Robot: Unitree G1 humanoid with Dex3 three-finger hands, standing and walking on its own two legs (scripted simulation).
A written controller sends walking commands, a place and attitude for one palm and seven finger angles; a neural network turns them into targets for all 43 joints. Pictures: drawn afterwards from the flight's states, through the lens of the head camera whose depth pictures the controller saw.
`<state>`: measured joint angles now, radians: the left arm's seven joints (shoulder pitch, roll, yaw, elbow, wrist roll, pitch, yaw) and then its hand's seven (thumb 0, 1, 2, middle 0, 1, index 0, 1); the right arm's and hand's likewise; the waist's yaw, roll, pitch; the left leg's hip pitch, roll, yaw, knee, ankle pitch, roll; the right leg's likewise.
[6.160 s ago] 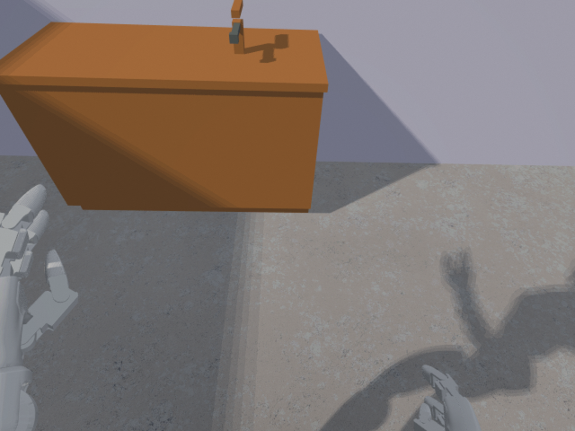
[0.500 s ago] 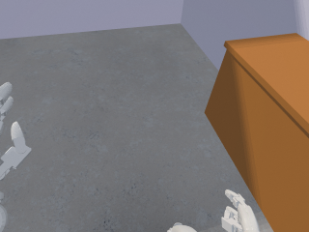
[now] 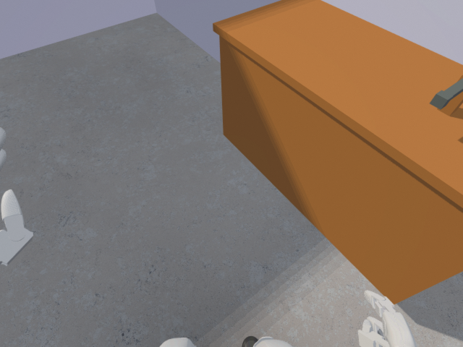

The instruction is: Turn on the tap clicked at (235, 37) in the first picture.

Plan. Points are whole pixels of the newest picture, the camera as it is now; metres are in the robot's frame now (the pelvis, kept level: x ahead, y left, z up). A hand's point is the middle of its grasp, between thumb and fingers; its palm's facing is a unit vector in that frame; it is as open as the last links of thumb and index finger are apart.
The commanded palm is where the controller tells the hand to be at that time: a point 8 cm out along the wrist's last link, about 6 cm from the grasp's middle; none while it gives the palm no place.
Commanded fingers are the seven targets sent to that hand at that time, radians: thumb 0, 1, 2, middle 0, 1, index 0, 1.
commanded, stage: turn to face it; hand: left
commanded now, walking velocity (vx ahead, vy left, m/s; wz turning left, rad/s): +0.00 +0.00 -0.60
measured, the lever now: (441, 99) +0.64 -0.46 +0.05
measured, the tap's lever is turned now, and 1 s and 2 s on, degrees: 0 0 0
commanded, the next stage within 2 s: none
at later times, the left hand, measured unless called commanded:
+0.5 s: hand (162, 260) +0.19 +0.09 +0.18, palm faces +0.08 -0.85 -0.52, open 7.4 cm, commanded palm +0.15 +0.16 +0.18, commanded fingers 0.00 0.90 0.90 -0.20 -0.30 -0.20 -0.30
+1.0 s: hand (218, 313) +0.14 +0.02 +0.18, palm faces -0.06 -0.88 -0.46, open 7.4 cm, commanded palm +0.13 +0.07 +0.18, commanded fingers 0.00 0.90 0.90 -0.20 -0.30 -0.20 -0.30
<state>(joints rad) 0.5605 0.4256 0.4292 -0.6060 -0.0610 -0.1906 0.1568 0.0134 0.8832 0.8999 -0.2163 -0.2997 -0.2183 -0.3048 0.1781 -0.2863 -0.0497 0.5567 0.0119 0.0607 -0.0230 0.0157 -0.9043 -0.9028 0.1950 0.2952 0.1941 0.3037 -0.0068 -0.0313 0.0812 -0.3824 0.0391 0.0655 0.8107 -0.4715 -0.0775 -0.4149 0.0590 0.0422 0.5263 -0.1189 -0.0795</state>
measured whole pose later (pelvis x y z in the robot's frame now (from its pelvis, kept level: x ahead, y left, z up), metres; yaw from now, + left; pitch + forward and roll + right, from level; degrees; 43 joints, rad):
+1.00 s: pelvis -0.16 -0.07 -0.01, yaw -35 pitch -1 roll +1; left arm 0.45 0.37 0.37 -0.50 -0.03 -0.19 0.15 0.02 0.89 0.90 -0.21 -0.30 -0.21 -0.30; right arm 0.21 -0.18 0.02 0.50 0.02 -0.02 0.00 0.01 -0.90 -0.90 0.20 0.30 0.20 0.30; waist 0.07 0.04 0.08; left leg -0.22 0.19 0.17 0.62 -0.34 -0.10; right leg -0.41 -0.01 -0.06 0.77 -0.39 0.05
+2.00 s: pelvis -0.32 -0.05 +0.01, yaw -66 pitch +2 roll +3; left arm 0.57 0.43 0.42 -0.58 -0.05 -0.22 0.15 0.01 0.88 0.90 -0.22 -0.30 -0.22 -0.30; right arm 0.18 -0.26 -0.03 0.58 0.01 0.04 -0.03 0.02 -0.90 -0.90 0.20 0.30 0.20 0.30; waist -0.02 -0.02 0.08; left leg -0.38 0.02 0.07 0.81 -0.46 -0.05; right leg -0.39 0.05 0.02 0.48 -0.12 -0.09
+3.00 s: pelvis -0.31 -0.03 -0.01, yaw -67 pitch -1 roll +0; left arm 0.43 0.36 0.34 -0.45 0.00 -0.25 0.15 0.02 0.89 0.90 -0.21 -0.30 -0.21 -0.30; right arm 0.21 -0.17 0.00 0.66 0.00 -0.08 -0.04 0.01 -0.90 -0.90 0.20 0.30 0.20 0.30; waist 0.00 0.06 0.04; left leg -0.32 0.04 0.07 0.86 -0.44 0.01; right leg -0.31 -0.06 -0.19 0.63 -0.28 -0.03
